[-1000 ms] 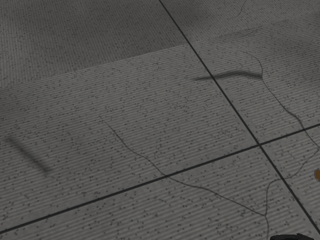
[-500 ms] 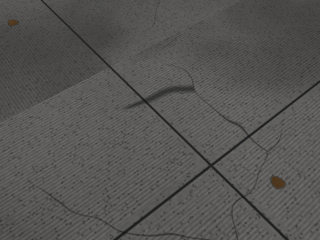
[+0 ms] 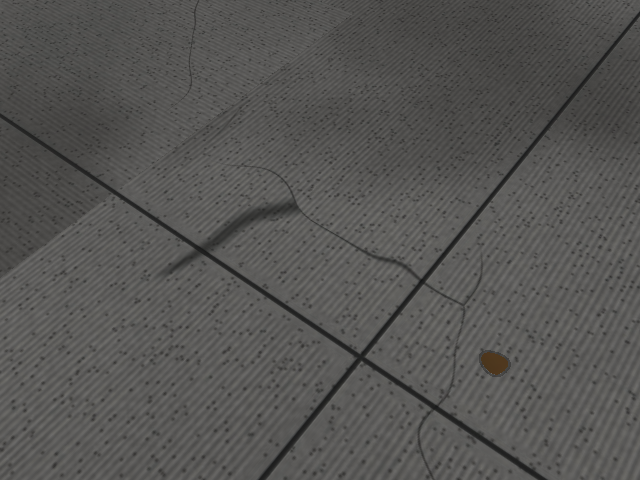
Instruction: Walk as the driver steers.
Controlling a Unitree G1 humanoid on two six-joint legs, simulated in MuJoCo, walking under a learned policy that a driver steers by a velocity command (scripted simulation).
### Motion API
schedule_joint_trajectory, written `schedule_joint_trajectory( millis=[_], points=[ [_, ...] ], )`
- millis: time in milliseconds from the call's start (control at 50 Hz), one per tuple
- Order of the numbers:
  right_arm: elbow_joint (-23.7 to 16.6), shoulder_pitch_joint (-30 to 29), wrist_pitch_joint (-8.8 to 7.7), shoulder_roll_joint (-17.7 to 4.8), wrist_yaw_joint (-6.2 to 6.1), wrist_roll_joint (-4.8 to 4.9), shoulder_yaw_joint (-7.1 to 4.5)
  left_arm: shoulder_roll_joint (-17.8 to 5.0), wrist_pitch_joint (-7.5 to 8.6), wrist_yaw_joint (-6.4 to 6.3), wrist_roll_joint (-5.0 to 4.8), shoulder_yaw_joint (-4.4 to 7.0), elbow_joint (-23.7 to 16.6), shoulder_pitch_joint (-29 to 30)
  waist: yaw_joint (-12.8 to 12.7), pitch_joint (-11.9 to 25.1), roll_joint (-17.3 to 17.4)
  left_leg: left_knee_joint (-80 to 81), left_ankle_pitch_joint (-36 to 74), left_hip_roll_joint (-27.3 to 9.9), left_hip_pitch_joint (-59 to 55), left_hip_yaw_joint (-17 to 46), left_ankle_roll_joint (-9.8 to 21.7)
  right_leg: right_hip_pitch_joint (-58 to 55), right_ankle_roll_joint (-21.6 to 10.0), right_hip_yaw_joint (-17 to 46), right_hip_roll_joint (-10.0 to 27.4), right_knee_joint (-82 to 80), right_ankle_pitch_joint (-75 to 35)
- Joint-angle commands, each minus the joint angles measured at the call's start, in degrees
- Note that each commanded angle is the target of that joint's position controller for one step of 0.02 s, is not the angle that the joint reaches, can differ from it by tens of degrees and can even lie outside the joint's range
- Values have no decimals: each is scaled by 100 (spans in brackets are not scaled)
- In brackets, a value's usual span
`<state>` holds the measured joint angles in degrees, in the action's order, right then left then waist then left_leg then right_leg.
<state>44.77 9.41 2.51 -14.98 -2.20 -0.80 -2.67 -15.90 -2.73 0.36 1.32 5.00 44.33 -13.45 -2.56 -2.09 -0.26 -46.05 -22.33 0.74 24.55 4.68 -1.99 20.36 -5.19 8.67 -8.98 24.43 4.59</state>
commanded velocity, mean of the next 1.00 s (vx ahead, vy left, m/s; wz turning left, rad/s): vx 0.23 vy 0.00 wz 0.18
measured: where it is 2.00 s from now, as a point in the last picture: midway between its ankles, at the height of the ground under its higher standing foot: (237, 433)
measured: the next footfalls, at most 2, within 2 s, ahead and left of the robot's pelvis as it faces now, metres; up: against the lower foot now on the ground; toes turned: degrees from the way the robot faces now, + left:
left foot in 0.10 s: +0.05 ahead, +0.13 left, +0.00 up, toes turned -7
right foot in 0.44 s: +0.00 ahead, -0.08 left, +0.00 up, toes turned +2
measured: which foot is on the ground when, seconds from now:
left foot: up 0.00-0.08, down 0.10-0.44, up 0.46-0.80, down 0.82-1.00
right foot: down 0.00-0.10, up 0.12-0.42, down 0.44-0.84, up 0.86-1.00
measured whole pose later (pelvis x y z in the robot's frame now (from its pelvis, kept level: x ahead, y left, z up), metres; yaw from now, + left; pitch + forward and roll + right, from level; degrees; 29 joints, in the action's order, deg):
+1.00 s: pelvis +0.20 +0.14 +0.00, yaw +16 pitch +0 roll +0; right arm 45.3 14.1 -1.1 -15.8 1.6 -0.9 -3.3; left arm -15.6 3.3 1.4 2.4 1.7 47.6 -13.3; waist -1.1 -3.4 -2.0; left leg -25.6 -11.1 6.3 14.6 -0.8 6.5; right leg 27.5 -0.9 0.2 6.0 64.4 16.7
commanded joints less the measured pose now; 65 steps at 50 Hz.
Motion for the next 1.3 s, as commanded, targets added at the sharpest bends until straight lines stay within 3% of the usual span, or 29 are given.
schedule_joint_trajectory(
  millis=[20, 80, 100, 120, 140, 180, 260, 320, 380, 420, 440, 460, 480, 500, 520, 560, 660, 740, 800, 820, 840, 860, 880, 900, 940, 1000, 1160, 1240, 1300],
  points=[
    [-343, 239, -145, -467, -41, 73, -84, -861, 26, 12, 21, 218, -329, 44, 100, 578, -729, 600, -176, 209, -269, -86, 159, -690, -616, 2096, 1555, -847, 836],
    [-186, 883, -237, -475, -96, 61, -77, -738, -6, -4, -80, 166, -307, 208, 428, 567, -623, 2472, 569, 233, -1554, -202, 426, -171, -195, 1924, 1239, -548, 904],
    [-252, 744, -265, -831, -138, -28, -145, -492, 10, -35, -126, 90, -323, 42, 273, 478, 111, 3243, 226, -586, -1809, 693, 636, 256, 133, 1478, 788, 80, 1792],
    [-483, 343, -254, -1339, -129, -111, -232, -334, 51, -62, -185, 51, -418, -5, 175, 360, 1206, 3756, 76, -2002, -1789, 2403, 1205, 1045, 410, 198, -192, 1310, 2297],
    [-458, 209, -242, -1252, -73, -163, -234, -755, 83, -92, 50, 149, -350, 82, 210, 179, 896, 3510, 1081, -2276, -979, 2435, 1644, 838, 484, -26, -30, 2493, 2623],
    [-474, -187, -286, -654, -3, -53, -67, -686, 73, -44, 22, 150, -139, -184, -113, 113, 465, 3188, 2188, -1559, -778, 1361, 1449, 447, 528, 99, 111, 3341, 2051],
    [-299, 126, -344, -416, 32, -30, 50, -355, -27, -12, -17, -17, 22, -121, 104, 340, 785, 2755, 3753, -1010, -1650, 599, 1236, 349, 754, -31, 222, 2815, 1941],
    [-54, 498, -310, -728, 72, -12, -24, -242, -52, -125, -80, -145, 26, 320, 392, 364, 1094, 2507, 4050, -913, -2100, 842, 1214, -124, 826, -725, 469, 1278, 2180],
    [158, 908, -160, -1130, 142, -18, -232, -426, 40, -208, -107, -127, 57, 270, 444, 312, 1147, 2656, 1820, -897, -2134, 1504, 1305, -348, 635, -966, 311, 334, 2098],
    [121, 598, -87, -979, 153, 26, -261, -341, 189, -240, -48, -155, 160, -32, 139, 166, 878, 2620, 80, -636, -1170, 1643, 1136, -1437, 371, -852, 454, -713, 1436],
    [-1, 347, -118, -750, 158, 32, -228, -537, 275, -275, -12, -116, 245, -374, -74, 235, 463, 2307, -651, -397, -120, 1481, 920, -2471, 144, -330, 994, -859, 1650],
    [-312, -140, -186, -425, 207, 119, -159, -1066, 317, -320, 70, -8, 296, -818, -361, 198, -641, 1280, -1068, 230, 1345, 557, 606, -3240, -313, 952, 2022, -1187, 2973],
    [-495, -544, -232, -486, 215, 49, -159, -1422, 356, -302, 100, 120, 425, -957, -533, -318, -1260, 73, -903, 467, 2022, -198, 596, -2768, -848, 2197, 3075, -1901, 3599],
    [-473, -582, -279, -740, 245, -73, -230, -1019, 418, -295, 123, 33, 421, -749, -313, -740, -642, -575, -545, -9, 2057, 33, 622, -2370, -974, 2021, 3143, -1879, 3234],
    [-298, -225, -309, -668, 307, -45, -244, -710, 481, -282, 75, -48, 344, -433, -64, -717, -494, -794, -224, -87, 1948, 79, 586, -2322, -828, 1545, 2848, -1903, 2856],
    [-181, 10, -305, -643, 419, -93, -264, -543, 603, -265, 47, -100, 311, -245, 76, -602, -695, -1060, 257, -181, 1901, -53, 468, -2416, -584, 624, 2442, -1905, 1741],
    [-527, -646, -238, -395, 678, -101, -149, -626, 727, -148, 46, -72, 482, -522, -52, -501, -692, -324, 914, -375, 1535, -454, 281, -2125, -418, -581, 2264, -1714, 231],
    [-766, -929, -207, -446, 756, -107, -118, -884, 727, -103, 36, -17, 574, -674, -84, -493, -719, 611, 858, -236, 558, -1035, 542, -1754, -250, -1109, 2370, -1400, -599],
    [-548, 42, -248, -616, 637, -163, -233, -1085, 676, -97, -16, 6, 642, -685, 453, 120, -493, 1117, 658, 363, -991, -1359, 928, -1674, -70, -1693, 2285, 478, -3191],
    [-218, 1019, -297, -827, 553, -214, -347, -1010, 659, -103, -1, -40, 614, -749, 834, 735, -164, 1355, 583, 534, -2273, -1229, 1098, -1123, 85, -1935, 2079, 1883, -3047],
    [-164, 1758, -324, -1512, 447, -241, -541, -598, 665, -48, -67, -168, 306, -824, 1102, 1419, 992, 2075, -1210, -967, -3832, 1184, 1670, 679, 407, -2090, 1615, 4031, -840],
    [-248, 1671, -313, -1797, 431, -49, -553, -455, 736, 19, 21, -190, -15, -402, 962, 1813, 1497, 3365, -1517, -2083, -3995, 4112, 2073, 1792, 514, -1156, 797, 5203, 2456],
    [-205, 1415, -288, -1694, 418, 15, -533, -757, 754, 49, 63, -128, -118, 120, 996, 1143, 777, 3369, -1080, -1964, -3569, 3571, 2065, 2240, 409, -566, 1092, 5505, 2104],
    [-197, 1130, -296, -1423, 374, 7, -460, -672, 797, 82, 0, -165, -109, 102, 732, 541, 398, 3247, -429, -1802, -2843, 2762, 1962, 2190, 341, -614, 1370, 5192, 1554],
    [-253, 633, -352, -1021, 327, 20, -322, -580, 748, 67, 90, -190, 8, -183, 252, 82, 250, 3353, 766, -1176, -1677, 1755, 1624, 1451, 361, -604, 1642, 4235, 1258],
    [-182, 622, -551, -750, 339, 11, -204, -434, 512, 131, 135, -233, 299, -664, 52, 255, 310, 3599, 1878, -935, -1391, 955, 1599, 1010, 454, -855, 1641, 3874, 915],
    [255, 1305, -742, -671, 296, -4, -126, -298, 468, 220, 3, -231, -24, 717, 472, -300, 219, 4076, 2679, -934, -2271, -23, 1175, 2150, 418, -848, 1461, 2407, -541],
    [472, 1391, -757, -486, 161, -26, -10, -56, 547, 261, 34, -344, -143, 1098, 530, -398, 207, 3662, 5046, -901, -2419, -792, 905, 1484, 273, -1307, 1050, 1299, -848],
    [572, 1345, -723, -671, 19, -27, -21, -204, 579, 238, 70, -316, -51, 661, 350, 13, 465, 2618, 7032, -939, -2950, -916, 647, 760, 59, -1630, 558, 932, -330]
  ],
)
